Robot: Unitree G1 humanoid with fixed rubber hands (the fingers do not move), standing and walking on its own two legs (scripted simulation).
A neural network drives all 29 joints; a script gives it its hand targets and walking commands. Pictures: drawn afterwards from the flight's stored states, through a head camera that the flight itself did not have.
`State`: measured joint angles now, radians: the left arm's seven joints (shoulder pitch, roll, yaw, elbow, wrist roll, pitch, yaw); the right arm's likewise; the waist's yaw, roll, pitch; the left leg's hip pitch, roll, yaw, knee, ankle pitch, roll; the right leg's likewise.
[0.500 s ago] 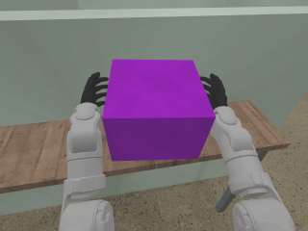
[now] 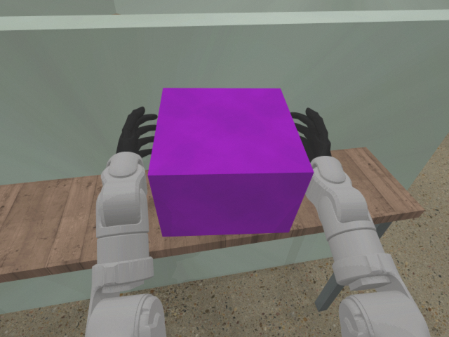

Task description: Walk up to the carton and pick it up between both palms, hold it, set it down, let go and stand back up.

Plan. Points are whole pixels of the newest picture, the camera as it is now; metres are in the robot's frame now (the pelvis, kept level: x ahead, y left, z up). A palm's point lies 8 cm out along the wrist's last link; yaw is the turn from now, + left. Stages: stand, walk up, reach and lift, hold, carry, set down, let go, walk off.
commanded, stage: hold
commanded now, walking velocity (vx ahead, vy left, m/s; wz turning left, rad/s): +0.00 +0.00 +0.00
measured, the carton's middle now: (224, 158) +0.38 +0.01 +0.16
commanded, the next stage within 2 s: none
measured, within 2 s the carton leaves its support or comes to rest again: neither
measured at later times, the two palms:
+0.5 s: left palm (134, 152) +0.36 +0.16 +0.19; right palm (318, 152) +0.36 -0.16 +0.18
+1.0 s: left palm (133, 150) +0.36 +0.16 +0.19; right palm (316, 151) +0.36 -0.15 +0.18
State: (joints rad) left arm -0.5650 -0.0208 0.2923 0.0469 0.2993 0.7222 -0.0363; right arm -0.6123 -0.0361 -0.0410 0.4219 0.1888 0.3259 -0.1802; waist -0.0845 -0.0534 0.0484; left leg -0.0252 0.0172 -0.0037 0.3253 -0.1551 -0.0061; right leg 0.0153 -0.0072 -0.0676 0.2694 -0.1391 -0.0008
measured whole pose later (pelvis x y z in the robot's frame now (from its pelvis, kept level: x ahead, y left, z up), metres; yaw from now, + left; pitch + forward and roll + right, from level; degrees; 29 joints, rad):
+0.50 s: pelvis +0.01 +0.00 +0.00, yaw +0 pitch -8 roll -1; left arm -0.55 -0.03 0.29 0.04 0.30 0.72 -0.03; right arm -0.61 -0.05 -0.03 0.42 0.20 0.33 -0.18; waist -0.09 -0.05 0.04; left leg -0.02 0.02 -0.01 0.32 -0.16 -0.01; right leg 0.02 0.00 -0.07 0.27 -0.15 -0.01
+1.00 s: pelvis +0.00 +0.00 +0.00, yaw +0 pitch -8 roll -1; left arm -0.59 -0.02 0.29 0.08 0.30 0.72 -0.03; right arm -0.63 -0.04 -0.05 0.45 0.18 0.32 -0.17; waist -0.08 -0.05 0.04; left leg -0.02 0.02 -0.01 0.32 -0.16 -0.01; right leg 0.02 -0.01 -0.07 0.27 -0.15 0.00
